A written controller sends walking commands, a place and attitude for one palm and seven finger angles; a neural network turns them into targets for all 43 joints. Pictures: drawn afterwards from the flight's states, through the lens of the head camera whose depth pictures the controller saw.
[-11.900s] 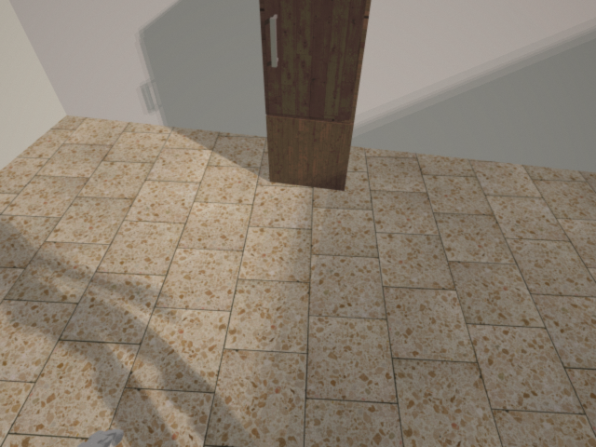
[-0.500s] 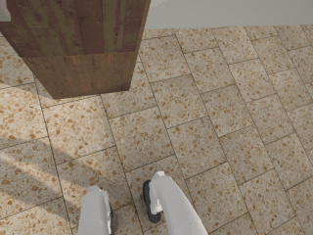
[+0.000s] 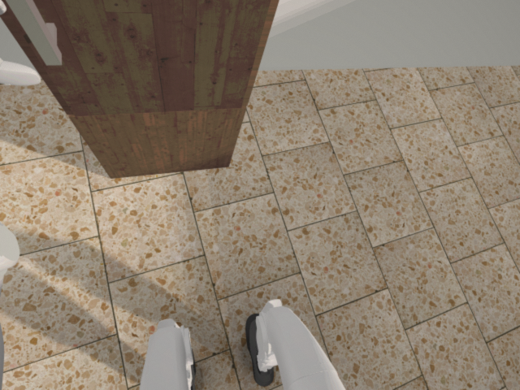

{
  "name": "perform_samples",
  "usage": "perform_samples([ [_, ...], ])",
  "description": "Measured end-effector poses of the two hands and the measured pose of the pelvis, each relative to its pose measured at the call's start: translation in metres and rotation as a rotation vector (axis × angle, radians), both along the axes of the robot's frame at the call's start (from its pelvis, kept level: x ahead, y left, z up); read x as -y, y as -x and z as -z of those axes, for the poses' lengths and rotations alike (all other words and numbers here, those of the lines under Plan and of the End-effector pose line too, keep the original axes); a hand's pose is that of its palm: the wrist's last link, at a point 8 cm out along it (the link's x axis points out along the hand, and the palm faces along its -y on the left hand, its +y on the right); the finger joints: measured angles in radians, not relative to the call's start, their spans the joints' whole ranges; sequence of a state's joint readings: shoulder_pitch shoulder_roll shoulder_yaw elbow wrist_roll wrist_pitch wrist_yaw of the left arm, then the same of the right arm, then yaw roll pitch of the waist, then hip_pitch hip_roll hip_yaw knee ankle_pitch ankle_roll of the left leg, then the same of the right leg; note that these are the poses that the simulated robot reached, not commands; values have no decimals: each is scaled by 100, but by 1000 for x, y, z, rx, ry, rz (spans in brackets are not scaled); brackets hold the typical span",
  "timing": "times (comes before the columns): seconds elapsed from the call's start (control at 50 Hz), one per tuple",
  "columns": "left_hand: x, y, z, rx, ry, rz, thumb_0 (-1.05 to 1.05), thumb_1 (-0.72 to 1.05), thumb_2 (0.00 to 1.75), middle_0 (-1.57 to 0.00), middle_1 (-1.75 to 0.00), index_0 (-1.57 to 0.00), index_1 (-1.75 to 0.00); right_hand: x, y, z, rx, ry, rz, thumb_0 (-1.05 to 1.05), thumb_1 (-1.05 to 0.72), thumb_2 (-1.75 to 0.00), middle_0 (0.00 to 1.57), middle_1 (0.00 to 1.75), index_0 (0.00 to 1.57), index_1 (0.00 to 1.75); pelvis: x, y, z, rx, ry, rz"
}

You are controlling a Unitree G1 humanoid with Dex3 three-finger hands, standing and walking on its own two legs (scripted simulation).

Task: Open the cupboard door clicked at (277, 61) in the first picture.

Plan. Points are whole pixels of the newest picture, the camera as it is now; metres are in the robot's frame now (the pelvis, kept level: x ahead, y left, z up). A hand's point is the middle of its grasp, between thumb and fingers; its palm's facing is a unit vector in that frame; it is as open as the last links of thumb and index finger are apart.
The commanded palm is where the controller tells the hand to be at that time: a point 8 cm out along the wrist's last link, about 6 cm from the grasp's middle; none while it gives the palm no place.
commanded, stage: slide the fingers in behind the handle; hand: left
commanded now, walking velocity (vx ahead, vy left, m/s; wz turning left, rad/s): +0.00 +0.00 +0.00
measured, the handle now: out of the picture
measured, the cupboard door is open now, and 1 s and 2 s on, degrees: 0 0 0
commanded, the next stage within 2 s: move the hooked fingers beside the handle in 1.18 s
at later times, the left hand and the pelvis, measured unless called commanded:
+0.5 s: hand out of the picture +0.57 +0.25 +0.07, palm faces +0.13 -0.99 +0.00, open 14.6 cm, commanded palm +0.56 +0.23 +0.06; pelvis +0.00 -0.01 +0.00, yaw +2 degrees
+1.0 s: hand (9, 37) +0.56 +0.24 +0.07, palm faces +0.16 -0.99 -0.01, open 15.2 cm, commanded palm +0.56 +0.20 +0.06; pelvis -0.01 -0.01 +0.00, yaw +3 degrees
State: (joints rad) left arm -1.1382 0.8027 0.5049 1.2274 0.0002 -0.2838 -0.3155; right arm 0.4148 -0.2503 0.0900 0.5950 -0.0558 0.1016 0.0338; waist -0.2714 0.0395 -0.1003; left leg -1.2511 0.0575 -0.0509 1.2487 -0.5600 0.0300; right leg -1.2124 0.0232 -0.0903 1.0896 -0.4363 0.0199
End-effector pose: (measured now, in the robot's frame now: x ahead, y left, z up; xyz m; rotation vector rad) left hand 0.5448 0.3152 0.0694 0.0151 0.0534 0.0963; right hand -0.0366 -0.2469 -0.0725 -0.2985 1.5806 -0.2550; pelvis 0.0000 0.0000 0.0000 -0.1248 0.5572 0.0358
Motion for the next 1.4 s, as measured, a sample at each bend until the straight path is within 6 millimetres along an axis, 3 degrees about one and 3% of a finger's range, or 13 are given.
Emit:
perform_samples([
  [0.56,15,9,2,13,14,-39,-1,-49,30,-30,-120,-14,-120,20,-20,6,-4,-10,-61,0,-90,-90,20,30,20,30,13,-3,0,5,-9,-32],
  [1.1,29,15,1,12,-1,-60,-1,-49,30,-30,-120,0,-116,12,-4,10,-19,-32,-85,0,-90,-90,20,30,20,30,10,9,3,17,-4,-59],
  [1.24,33,16,1,9,-13,-44,-1,-49,30,-30,-120,-1,-114,12,0,10,-19,-33,-87,0,-90,-90,20,30,20,30,10,11,4,20,-5,-59],
  [1.34,67,5,-1,19,-19,76,-1,-50,30,-30,-120,-12,-117,13,1,10,2,-21,-71,0,-90,-90,20,30,20,30,9,11,4,18,-5,-49],
  [1.4,66,2,2,15,39,25,-1,-50,30,-28,-120,-22,-119,13,1,10,32,-15,-51,0,-90,-90,20,30,20,30,9,11,5,19,-8,-30],
])
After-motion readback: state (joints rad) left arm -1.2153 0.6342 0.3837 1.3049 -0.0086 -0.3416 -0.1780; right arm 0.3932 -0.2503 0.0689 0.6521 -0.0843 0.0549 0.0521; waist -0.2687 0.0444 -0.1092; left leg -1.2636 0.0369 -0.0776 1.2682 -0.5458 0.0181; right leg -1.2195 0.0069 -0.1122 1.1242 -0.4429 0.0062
